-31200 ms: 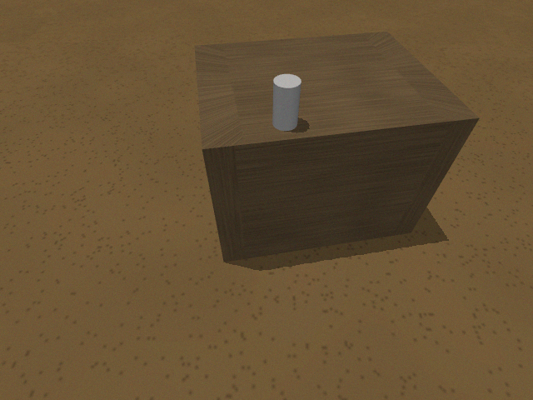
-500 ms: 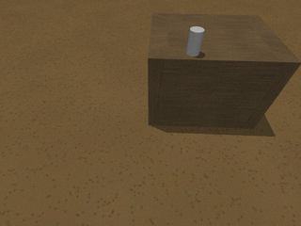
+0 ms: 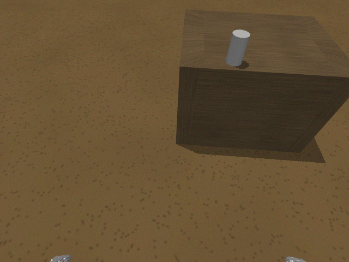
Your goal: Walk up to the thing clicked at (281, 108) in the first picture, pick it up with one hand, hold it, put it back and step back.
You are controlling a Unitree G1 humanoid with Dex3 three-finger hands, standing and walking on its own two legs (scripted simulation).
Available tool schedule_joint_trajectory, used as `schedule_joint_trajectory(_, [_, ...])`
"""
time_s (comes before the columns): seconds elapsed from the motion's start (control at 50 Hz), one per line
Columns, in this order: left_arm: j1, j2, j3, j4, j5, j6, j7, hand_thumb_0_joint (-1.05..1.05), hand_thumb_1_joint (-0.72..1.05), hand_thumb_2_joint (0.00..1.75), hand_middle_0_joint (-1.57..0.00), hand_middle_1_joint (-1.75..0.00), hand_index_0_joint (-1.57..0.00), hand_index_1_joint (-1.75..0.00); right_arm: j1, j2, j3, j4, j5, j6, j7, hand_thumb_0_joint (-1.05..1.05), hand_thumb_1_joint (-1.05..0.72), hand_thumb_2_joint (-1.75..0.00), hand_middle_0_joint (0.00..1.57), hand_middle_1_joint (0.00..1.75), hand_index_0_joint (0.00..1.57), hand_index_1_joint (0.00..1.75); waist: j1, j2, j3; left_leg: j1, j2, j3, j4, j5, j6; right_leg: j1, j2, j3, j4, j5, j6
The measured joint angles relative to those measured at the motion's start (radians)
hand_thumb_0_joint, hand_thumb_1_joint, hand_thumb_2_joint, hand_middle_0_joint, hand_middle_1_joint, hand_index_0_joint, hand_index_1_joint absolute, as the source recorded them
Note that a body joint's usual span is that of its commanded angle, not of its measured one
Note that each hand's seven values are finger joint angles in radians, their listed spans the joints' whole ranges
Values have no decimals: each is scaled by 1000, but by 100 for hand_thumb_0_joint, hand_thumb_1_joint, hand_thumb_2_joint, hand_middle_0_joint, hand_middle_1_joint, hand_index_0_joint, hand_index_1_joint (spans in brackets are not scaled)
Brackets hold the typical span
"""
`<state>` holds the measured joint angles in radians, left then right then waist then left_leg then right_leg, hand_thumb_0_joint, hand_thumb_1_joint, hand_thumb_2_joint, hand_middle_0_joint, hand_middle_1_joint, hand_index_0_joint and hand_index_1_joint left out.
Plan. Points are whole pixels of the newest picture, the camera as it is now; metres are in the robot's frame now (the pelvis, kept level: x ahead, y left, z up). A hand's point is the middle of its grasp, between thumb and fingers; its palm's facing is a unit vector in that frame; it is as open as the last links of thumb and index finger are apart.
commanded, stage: step back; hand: right
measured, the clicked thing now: (237, 48) +1.03 -0.24 -0.05
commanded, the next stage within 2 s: stand in 0.16 s
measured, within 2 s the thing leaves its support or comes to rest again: neither
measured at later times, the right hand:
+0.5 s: hand out of the picture +0.08 -0.26 -0.14, palm faces +0.01 +0.94 -0.33, open 7.4 cm
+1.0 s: hand out of the picture +0.03 -0.26 -0.15, palm faces +0.00 +0.95 -0.32, open 7.4 cm
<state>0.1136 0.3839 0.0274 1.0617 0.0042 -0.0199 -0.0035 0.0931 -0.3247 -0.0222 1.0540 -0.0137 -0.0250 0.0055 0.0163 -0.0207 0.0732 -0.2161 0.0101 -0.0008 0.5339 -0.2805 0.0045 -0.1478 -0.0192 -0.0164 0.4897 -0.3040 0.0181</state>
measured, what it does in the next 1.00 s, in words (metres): stands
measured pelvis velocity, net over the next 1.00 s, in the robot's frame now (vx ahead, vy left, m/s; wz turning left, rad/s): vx -0.02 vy -0.01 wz -0.01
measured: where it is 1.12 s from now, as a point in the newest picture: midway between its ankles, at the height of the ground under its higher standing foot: outside the picture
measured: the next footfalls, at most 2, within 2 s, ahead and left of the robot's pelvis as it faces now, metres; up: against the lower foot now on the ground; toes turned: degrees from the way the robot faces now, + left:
none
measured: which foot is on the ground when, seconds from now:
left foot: down 0.00-1.00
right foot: down 0.00-1.00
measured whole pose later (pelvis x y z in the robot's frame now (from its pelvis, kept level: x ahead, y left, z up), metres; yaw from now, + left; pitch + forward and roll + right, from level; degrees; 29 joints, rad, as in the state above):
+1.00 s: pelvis -0.02 -0.01 +0.01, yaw -1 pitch -3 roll +0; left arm 0.11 0.36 -0.01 1.14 0.00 -0.01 -0.01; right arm 0.12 -0.34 0.01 1.16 -0.01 -0.02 0.01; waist -0.01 0.00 0.06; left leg -0.14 0.02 0.01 0.32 -0.14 -0.02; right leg -0.10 -0.01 -0.01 0.32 -0.18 0.00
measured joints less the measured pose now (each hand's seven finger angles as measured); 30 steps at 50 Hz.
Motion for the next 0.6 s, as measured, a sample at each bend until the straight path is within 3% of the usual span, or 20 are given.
schedule_joint_trajectory(0.28, [-49,-24,-22,35,-3,-1,2,1,91,90,-21,-30,-20,-30,-65,-1,7,33,13,5,4,1,-91,-90,20,30,20,30,-12,18,2,74,-1,9,-124,62,-7,60,-1,7,-102,53,-1])
schedule_joint_trajectory(0.6, [-31,-36,-31,75,2,2,-5,1,90,90,-21,-30,-20,-30,-15,-17,15,94,10,13,9,1,-91,-90,20,30,20,30,-29,15,-5,97,11,10,-221,137,-19,75,12,8,-184,122,-11])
